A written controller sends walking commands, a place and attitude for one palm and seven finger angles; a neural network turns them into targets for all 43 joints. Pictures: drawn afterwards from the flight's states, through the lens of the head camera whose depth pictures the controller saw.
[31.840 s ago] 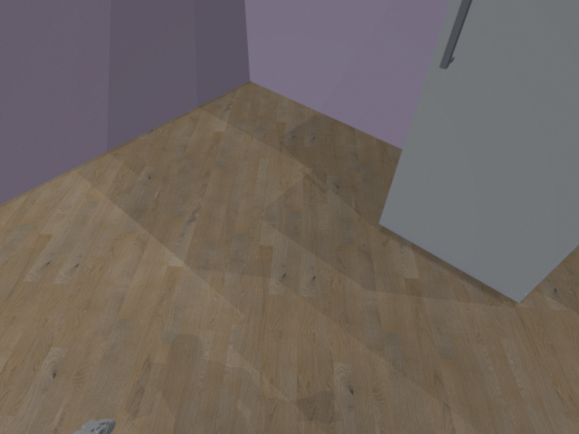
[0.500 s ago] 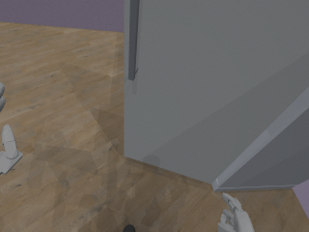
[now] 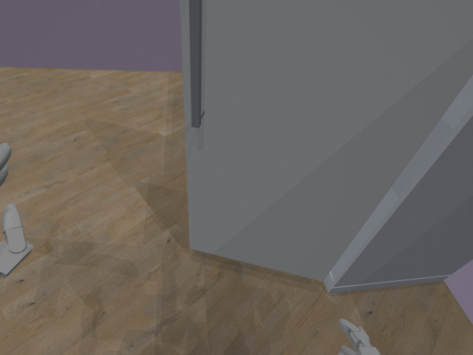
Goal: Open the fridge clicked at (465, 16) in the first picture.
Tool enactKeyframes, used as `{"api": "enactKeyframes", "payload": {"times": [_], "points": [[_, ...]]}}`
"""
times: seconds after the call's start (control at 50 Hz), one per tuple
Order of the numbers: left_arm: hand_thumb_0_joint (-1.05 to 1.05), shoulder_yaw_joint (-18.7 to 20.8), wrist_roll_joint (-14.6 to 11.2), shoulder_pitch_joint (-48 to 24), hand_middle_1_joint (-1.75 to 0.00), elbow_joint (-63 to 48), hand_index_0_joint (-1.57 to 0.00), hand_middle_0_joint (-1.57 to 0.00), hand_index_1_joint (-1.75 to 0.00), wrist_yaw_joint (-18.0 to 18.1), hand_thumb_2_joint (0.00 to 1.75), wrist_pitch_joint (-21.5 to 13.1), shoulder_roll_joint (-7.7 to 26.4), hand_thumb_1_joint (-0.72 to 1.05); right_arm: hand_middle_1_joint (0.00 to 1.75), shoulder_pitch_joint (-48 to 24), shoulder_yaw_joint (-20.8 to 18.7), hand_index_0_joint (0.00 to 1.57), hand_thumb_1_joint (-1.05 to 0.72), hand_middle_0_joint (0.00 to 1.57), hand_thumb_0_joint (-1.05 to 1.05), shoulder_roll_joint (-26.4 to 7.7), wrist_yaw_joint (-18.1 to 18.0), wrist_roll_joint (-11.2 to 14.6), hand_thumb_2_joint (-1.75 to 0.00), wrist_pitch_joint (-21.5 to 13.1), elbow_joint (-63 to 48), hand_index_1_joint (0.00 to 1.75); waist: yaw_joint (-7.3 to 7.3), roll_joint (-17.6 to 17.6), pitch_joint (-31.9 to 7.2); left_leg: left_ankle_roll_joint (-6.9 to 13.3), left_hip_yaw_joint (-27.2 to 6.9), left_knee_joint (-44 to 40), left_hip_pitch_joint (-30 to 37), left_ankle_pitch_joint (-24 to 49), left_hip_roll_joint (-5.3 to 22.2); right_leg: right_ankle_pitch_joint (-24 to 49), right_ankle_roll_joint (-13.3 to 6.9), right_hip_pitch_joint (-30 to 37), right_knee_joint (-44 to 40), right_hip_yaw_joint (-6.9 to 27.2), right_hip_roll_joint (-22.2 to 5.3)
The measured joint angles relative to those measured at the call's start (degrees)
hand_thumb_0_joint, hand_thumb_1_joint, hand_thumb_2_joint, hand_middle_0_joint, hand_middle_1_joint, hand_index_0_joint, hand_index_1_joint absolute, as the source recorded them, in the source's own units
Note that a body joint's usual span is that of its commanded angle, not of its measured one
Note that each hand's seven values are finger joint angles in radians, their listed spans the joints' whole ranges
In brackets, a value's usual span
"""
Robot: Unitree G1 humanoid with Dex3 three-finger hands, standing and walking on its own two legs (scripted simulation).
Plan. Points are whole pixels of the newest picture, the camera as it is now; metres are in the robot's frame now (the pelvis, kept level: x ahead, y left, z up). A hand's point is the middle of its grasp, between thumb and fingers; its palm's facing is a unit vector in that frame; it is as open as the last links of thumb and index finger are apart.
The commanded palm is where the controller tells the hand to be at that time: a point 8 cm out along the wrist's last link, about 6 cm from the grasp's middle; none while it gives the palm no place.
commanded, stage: stop stepping back and stand still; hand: left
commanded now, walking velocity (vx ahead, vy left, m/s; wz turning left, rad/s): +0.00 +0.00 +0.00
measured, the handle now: (199, 35) +0.65 +0.11 +0.25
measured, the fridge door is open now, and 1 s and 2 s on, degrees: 70 70 70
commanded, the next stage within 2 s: let the arm hang, fingers relaxed in 0.50 s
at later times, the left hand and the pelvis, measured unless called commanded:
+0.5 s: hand (34, 233) +0.22 +0.26 +0.16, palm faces +0.40 -0.79 -0.47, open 7.4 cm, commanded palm +0.16 +0.30 +0.18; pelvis +0.02 +0.00 +0.00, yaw +0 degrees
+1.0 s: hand out of the picture +0.01 +0.17 -0.19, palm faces +0.02 -0.99 -0.15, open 7.2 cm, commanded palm none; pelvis +0.00 -0.01 +0.00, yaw +3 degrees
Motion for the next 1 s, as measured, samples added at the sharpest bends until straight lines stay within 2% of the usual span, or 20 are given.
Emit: {"api": "enactKeyframes", "payload": {"times": [0.04, 0.06, 0.12, 0.18, 0.26, 0.4, 0.48, 0.6, 0.62, 0.64, 0.7, 0.74, 0.8, 0.86, 0.92, 1.0], "points": [[0.02, 0.5, 0.0, 0.9, -0.3, 0.2, -0.21, -0.21, -0.3, -0.5, 0.9, -1.1, 0.9, 0.89, 0.3, -0.2, -0.3, 0.2, -0.9, 0.2, 0.02, -0.5, 0.0, 0.0, -0.89, 0.8, -0.3, 0.3, 0.68, 1.2, 0.5, -0.4, -0.2, 2.9, -1.6, -1.8, 0.3, 6.7, -0.5, 0.1, -1.9, -0.4, 0.2], [0.02, 0.5, 0.0, 0.8, -0.3, 0.8, -0.21, -0.21, -0.3, -0.6, 0.9, -1.3, 0.9, 0.89, 0.3, -0.4, -0.5, 0.2, -0.9, 0.2, 0.02, -0.9, 0.0, 0.1, -0.89, 1.2, 0.2, 0.3, 1.17, 1.9, 0.6, -0.8, -0.4, 4.7, -2.3, -3.4, 0.5, 7.8, -0.7, -0.2, -1.4, -0.5, 0.4], [0.02, 0.0, -0.3, -0.5, -0.3, 2.9, -0.21, -0.21, -0.3, -0.3, 0.9, -0.9, -0.9, 0.89, 0.3, -0.8, -1.3, 0.2, -0.9, 0.2, 0.02, -2.3, -0.1, 0.8, -0.89, 2.2, 2.1, 0.3, 2.8, 3.5, 0.2, -1.3, -1.1, 7.8, -2.7, -5.1, 1.0, 5.9, -0.4, -0.5, 0.5, -0.4, 0.9], [0.02, -0.8, -0.2, -3.1, -0.3, 5.8, -0.21, -0.21, -0.3, 0.3, 0.9, -0.1, -3.7, 0.89, 0.3, -1.5, -1.6, 0.2, -0.9, 0.2, 0.02, -2.8, -0.6, 1.2, -0.89, 2.4, 3.7, 0.3, 3.75, 2.5, 0.5, 0.5, -0.1, 6.7, -0.7, -5.2, -0.2, 4.1, 0.5, 0.1, 2.2, 0.6, -0.4], [0.02, -2.0, 0.2, -5.9, -0.3, 7.1, -0.21, -0.21, -0.3, 0.6, 0.9, 0.9, -5.0, 0.89, 0.3, -3.0, -1.4, 0.2, -0.9, 0.2, 0.02, -2.3, -1.2, 0.8, -0.89, 1.3, 2.8, 0.3, 3.35, 0.8, 1.2, 0.8, 0.4, 3.5, 1.3, -4.1, -1.7, 4.0, 1.2, 0.4, 2.9, 2.0, -1.6], [0.02, -1.2, 0.3, -2.9, -0.3, 2.7, -0.21, -0.21, -0.3, -0.1, 0.9, -1.3, -2.0, 0.89, 0.3, -5.7, -0.5, 0.2, -0.9, 0.2, 0.02, -0.9, -0.3, 0.8, -0.89, 0.7, -0.9, 0.3, 1.94, 1.5, 1.6, 0.0, -0.6, 1.6, 0.4, -2.9, -0.7, 5.8, 0.5, 1.1, -1.9, 1.7, -0.3], [0.02, -0.5, -0.4, -1.1, -0.3, 2.4, -0.21, -0.21, -0.3, -0.2, 0.9, -1.5, -1.0, 0.89, 0.3, -6.3, -0.8, 0.2, -0.9, 0.2, 0.02, -1.3, -0.2, 1.4, -0.89, 1.8, -1.7, 0.3, 2.33, 2.4, 1.1, -0.4, -0.6, 2.3, -0.1, -3.4, -0.2, 5.7, 0.1, 0.7, -1.8, 1.8, 0.2], [0.02, -1.7, -0.7, -2.1, -0.3, 5.3, -0.21, -0.21, -0.3, 0.0, 0.9, 0.2, -2.8, 0.89, 0.3, -5.7, -1.3, 0.2, -0.9, 0.2, 0.02, -2.8, -1.0, 1.8, -0.89, 3.2, -1.1, 0.3, 3.17, 3.4, 0.3, -0.6, -0.9, 2.2, 0.2, -3.2, -0.2, 5.6, 0.0, 1.0, -1.7, 1.5, 0.3], [0.02, -3.1, 0.0, -3.7, -0.3, 8.3, -0.21, -0.21, -0.3, -0.7, 0.9, -0.2, -2.7, 0.89, 0.3, -5.8, -1.7, 0.2, -0.9, 0.2, 0.02, -3.6, -0.1, 2.0, -0.89, 2.3, 0.1, 0.3, 3.31, 3.9, 0.0, -0.6, -1.2, 3.1, -0.7, -3.2, -0.3, 5.5, 0.0, 0.4, -1.0, 1.1, 0.2], [0.01, -5.7, 0.8, -6.4, -0.3, 13.3, -0.21, -0.21, -0.3, -2.0, 0.9, 0.9, -2.5, 0.89, 0.3, -6.1, -2.1, 0.2, -0.9, 0.2, 0.02, -4.9, 1.2, 2.1, -0.89, 2.3, 1.6, 0.3, 3.69, 4.7, -0.3, -0.6, -1.6, 4.3, -1.6, -3.4, -0.5, 5.0, 0.0, -0.5, 0.3, 0.6, 0.0], [0.01, -14.1, 2.6, -14.4, -0.3, 33.8, -0.2, -0.2, -0.3, -5.7, 0.9, 7.7, -3.8, 0.9, 0.3, -8.0, -2.8, 0.2, -0.9, 0.2, 0.01, -8.5, 3.3, 1.4, -0.89, 5.4, 6.4, 0.3, 3.88, 7.0, -1.5, -0.1, -2.1, 7.6, -4.0, -4.6, -1.3, 2.9, 0.1, -3.0, 4.8, -0.1, -0.7], [0.01, -18.4, 3.2, -17.7, -0.3, 47.3, -0.2, -0.2, -0.3, -7.0, 0.9, 11.6, -5.5, 0.9, 0.3, -8.9, -2.9, 0.2, -0.9, 0.2, 0.01, -9.5, 3.6, 0.8, -0.89, 7.2, 8.6, 0.3, 2.93, 7.4, -1.3, 0.2, -2.2, 8.8, -4.6, -4.9, -1.7, 2.1, 0.1, -3.8, 6.7, -0.3, -1.2], [0.01, -23.0, 3.6, -19.6, -0.3, 63.3, -0.2, -0.2, -0.3, -7.9, 0.9, 14.8, -8.6, 0.91, 0.3, -8.5, -2.8, 0.2, -0.9, 0.2, 0.01, -9.2, 3.7, 0.1, -0.89, 8.8, 10.8, 0.3, 1.25, 5.7, 0.4, 0.1, -2.1, 8.9, -4.2, -4.7, -1.9, 1.7, -0.1, -3.9, 7.8, -0.3, -1.5], [0.02, -25.8, 3.4, -19.6, -0.3, 74.5, -0.2, -0.2, -0.3, -8.2, 0.9, 15.8, -11.9, 0.91, 0.3, -6.9, -2.3, 0.2, -0.9, 0.2, 0.01, -8.3, 3.5, -0.3, -0.89, 9.6, 13.8, 0.3, 0.48, 3.2, 2.7, -0.1, -2.1, 7.2, -3.0, -3.8, -1.7, 2.7, -0.1, -2.9, 6.4, -0.2, -1.3], [0.02, -26.3, 3.0, -18.8, -0.3, 82.1, -0.2, -0.2, -0.3, -7.9, 0.9, 15.4, -14.4, 0.92, 0.3, -4.8, -1.7, 0.2, -0.91, 0.2, 0.01, -7.1, 3.2, -0.3, -0.89, 10.0, 17.8, 0.3, 0.81, 1.4, 4.6, -0.4, -2.6, 4.7, -2.0, -2.3, -1.2, 4.6, -0.4, -1.5, 3.1, -0.5, -0.6], [0.01, -25.1, 2.8, -17.4, -0.3, 88.4, -0.21, -0.21, -0.3, -7.8, 0.9, 14.2, -13.5, 0.96, 0.3, -2.2, -1.7, 0.2, -0.91, 0.2, 0.01, -5.4, 2.7, -0.1, -0.89, 10.5, 23.0, 0.3, 2.0, 0.8, 6.0, -0.8, -3.4, 2.3, -1.1, -0.8, -0.6, 6.8, -0.8, 0.3, -1.1, -1.2, 0.1]]}}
